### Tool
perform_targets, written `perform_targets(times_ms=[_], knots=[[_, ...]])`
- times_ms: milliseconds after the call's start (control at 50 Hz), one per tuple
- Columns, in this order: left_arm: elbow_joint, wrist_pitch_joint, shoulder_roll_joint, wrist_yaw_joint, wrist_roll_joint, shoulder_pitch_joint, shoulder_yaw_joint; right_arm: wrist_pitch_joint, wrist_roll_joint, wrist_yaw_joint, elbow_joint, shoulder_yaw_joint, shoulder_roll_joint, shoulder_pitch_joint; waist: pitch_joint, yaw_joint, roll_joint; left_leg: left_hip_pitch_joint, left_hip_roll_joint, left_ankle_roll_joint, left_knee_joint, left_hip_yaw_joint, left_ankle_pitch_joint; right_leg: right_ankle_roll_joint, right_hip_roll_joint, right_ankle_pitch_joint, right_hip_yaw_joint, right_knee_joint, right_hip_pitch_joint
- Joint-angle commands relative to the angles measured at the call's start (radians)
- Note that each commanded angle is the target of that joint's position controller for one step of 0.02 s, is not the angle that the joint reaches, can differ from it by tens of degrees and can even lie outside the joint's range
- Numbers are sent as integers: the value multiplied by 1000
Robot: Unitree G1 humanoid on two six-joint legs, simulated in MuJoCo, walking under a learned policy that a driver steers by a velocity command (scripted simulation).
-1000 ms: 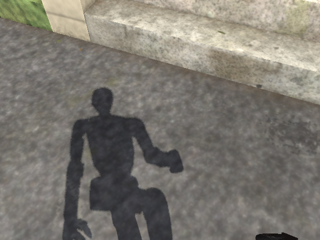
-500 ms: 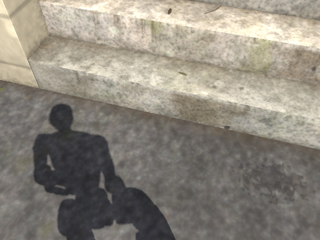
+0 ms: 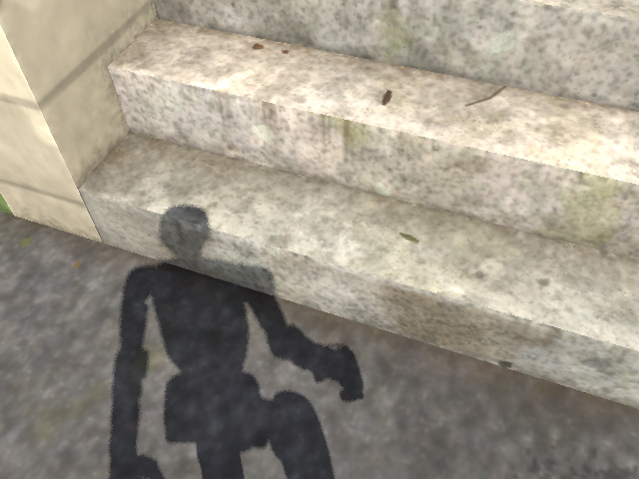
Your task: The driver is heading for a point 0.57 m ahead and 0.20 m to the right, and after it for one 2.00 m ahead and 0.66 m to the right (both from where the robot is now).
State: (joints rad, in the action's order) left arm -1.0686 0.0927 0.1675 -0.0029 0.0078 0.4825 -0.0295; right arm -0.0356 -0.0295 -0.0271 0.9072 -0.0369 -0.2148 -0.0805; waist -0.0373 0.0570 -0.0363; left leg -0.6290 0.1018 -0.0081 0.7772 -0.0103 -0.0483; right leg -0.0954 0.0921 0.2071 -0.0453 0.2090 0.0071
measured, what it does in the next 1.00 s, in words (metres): walks ahead, turning right: left foot, then right foot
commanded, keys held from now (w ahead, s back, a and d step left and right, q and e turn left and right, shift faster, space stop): w+e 0.78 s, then e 0.22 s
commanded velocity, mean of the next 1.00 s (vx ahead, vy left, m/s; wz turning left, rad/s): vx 0.46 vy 0.00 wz -0.53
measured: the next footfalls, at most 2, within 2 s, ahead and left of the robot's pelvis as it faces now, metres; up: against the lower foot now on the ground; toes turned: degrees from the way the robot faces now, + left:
left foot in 0.18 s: +0.28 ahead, +0.12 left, +0.00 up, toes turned -4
right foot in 0.72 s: +0.46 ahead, -0.14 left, +0.00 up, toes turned -29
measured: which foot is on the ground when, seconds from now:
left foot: up 0.00-0.16, down 0.18-0.74, up 0.76-1.00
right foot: down 0.00-0.18, up 0.20-0.70, down 0.72-1.00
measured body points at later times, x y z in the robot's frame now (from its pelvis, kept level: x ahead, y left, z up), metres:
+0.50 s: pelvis +0.25 +0.04 +0.00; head +0.28 +0.04 +0.45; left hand +0.45 +0.25 -0.13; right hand +0.18 -0.22 -0.13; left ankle +0.24 +0.12 -0.75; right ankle +0.31 -0.13 -0.67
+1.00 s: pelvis +0.44 -0.08 +0.00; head +0.48 -0.13 +0.44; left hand +0.65 +0.13 -0.13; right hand +0.42 -0.37 -0.14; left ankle +0.59 +0.03 -0.67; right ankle +0.43 -0.12 -0.75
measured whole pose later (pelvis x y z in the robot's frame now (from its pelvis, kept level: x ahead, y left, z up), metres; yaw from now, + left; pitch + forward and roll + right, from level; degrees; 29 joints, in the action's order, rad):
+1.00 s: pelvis +0.44 -0.08 +0.00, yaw -35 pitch +1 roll +1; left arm -0.91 0.04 0.28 0.00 0.00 0.24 -0.07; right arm -0.03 -0.04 0.02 0.82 -0.03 -0.26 -0.10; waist -0.11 0.03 -0.03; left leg -0.62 0.09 0.05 1.00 0.03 -0.27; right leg -0.13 0.14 0.16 0.05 0.37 0.22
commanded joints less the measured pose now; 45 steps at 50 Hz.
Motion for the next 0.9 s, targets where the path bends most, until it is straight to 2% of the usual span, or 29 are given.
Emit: perform_targets(times_ms=[20,60,100,140,160,180,200,220,240,260,280,320,380,400,500,540,580,640,680,700,720,740,760,780,800,820,840,860,900], knots=[[36,10,147,8,3,45,-25,-12,6,2,-86,1,-43,118,-59,-3,101,-11,-41,12,-100,-32,53,-118,-261,-365,202,-51,26],[35,5,153,12,9,60,-28,-18,10,3,-113,1,-53,169,-62,10,108,-15,-49,8,-142,-23,30,-125,-275,-397,228,-16,-25],[41,0,171,18,15,49,-37,-29,14,5,-134,-3,-73,180,-60,0,117,19,-57,-6,-185,-10,-26,-118,-292,-447,254,29,-58],[54,-4,186,20,16,0,-46,-45,19,10,-120,-12,-94,91,-28,-52,124,182,-86,-29,-257,-12,-96,-86,-284,-540,255,114,-31],[61,-4,196,15,12,-22,-50,-55,18,18,-85,-23,-113,-26,30,-101,102,345,-112,-46,-315,-26,-89,-67,-250,-610,233,242,-1],[72,-2,176,9,4,-33,-47,-69,0,31,-42,-41,-154,-185,134,-159,50,579,-60,-77,-338,19,-85,-48,-188,-526,191,446,102],[119,0,101,6,-21,-19,-30,-75,-30,46,-45,-62,-245,-327,294,-189,-86,847,213,-130,-371,319,-251,-19,-93,-177,122,756,329],[131,-8,66,12,-37,73,-28,-59,-31,38,-53,-74,-289,-294,346,-129,-257,934,374,-214,-499,681,-302,-13,5,350,75,962,578],[112,-23,145,16,-9,27,-46,-47,-10,35,-68,-57,-192,-213,220,-97,-104,799,326,-199,-525,620,-411,-26,-79,262,120,1037,621],[121,-25,141,4,-1,-44,-48,-51,0,32,-75,-39,-120,-145,97,-80,-15,657,276,-175,-554,460,-388,-22,-116,167,121,1014,615],[128,-29,114,-5,4,-79,-46,-57,1,31,-73,-32,-96,-115,46,-63,-13,569,231,-151,-583,338,-283,-14,-146,116,115,977,589],[132,-52,100,-24,23,-90,-48,-72,10,35,-44,-25,-73,-135,13,-34,-55,490,172,-124,-610,179,-119,7,-172,81,101,943,551],[166,-73,87,-40,25,-161,-47,-97,21,33,-9,-26,-73,-201,18,-28,-50,510,167,-131,-626,69,37,19,-184,6,83,940,610],[179,-75,89,-46,26,-196,-46,-99,19,32,-4,-27,-80,-214,14,-30,-44,517,167,-133,-633,39,54,23,-190,-28,81,929,641],[246,-68,88,-65,22,-394,-32,-96,14,35,20,-25,-96,-259,-37,-54,-26,524,140,-128,-649,-103,158,41,-184,-194,33,681,665],[266,-66,80,-67,22,-461,-21,-97,15,40,29,-28,-113,-281,-43,-68,-37,539,137,-119,-641,-155,212,36,-173,-228,-10,560,611],[289,-64,92,-69,25,-524,-17,-98,16,46,41,-34,-139,-305,-49,-82,-40,585,154,-113,-634,-175,246,19,-164,-203,-43,475,580],[296,-62,111,-65,33,-530,-20,-80,11,57,60,-39,-158,-332,-32,-76,-50,698,176,-104,-531,-215,471,-25,-122,-83,-82,405,543],[279,-58,131,-54,38,-457,-30,-62,7,60,65,-45,-177,-339,19,-47,-73,752,180,-100,-357,-237,721,-67,-59,19,-116,370,457],[256,-48,146,-47,39,-372,-39,-50,7,59,60,-45,-184,-334,72,-17,-70,748,175,-97,-199,-246,781,-93,-15,37,-125,330,363],[209,-36,175,-36,50,-220,-55,-39,11,57,48,-42,-182,-321,159,49,-31,642,157,-72,29,-260,658,-130,-9,-5,-86,255,153],[193,-35,283,-18,64,-112,-88,-46,23,50,-1,-27,-134,-328,263,75,105,325,106,-26,338,-268,242,-201,-229,32,208,246,-148],[205,-49,371,-7,38,-122,-112,-59,25,36,-67,-26,-103,-289,311,27,302,-43,-116,21,665,-166,-491,-336,-448,-131,705,120,-325],[201,-59,352,-4,20,-123,-105,-68,9,29,-73,-32,-157,-191,251,41,94,-105,-41,8,632,12,-392,-293,-414,-177,589,91,-258],[205,-57,307,-1,6,-200,-95,-75,26,29,-75,-24,-132,-170,129,3,60,-77,-10,8,568,11,-302,-271,-392,-347,461,81,-114],[215,-51,257,-3,-1,-261,-83,-73,27,37,-55,-21,-123,-198,57,-47,2,-10,14,16,478,13,-278,-229,-339,-583,360,80,6],[220,-44,233,-1,-13,-297,-74,-54,8,43,-56,-21,-124,-203,41,-79,3,38,18,29,428,19,-287,-203,-293,-730,294,94,65],[224,-38,219,-3,-15,-314,-66,-34,-10,45,-50,-18,-116,-230,63,-98,19,92,11,39,400,18,-288,-186,-267,-823,249,105,101],[218,-27,234,-5,-12,-295,-65,-7,-19,48,-58,-14,-105,-239,107,-109,49,115,-23,53,363,2,-276,-165,-237,-972,213,136,117]])
Keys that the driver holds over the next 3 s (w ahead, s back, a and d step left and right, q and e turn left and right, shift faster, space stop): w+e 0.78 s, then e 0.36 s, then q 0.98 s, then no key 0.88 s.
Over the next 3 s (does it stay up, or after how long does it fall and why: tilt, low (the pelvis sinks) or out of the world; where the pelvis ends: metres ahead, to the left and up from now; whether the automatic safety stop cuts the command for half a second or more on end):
stays up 0.36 -0.05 0.00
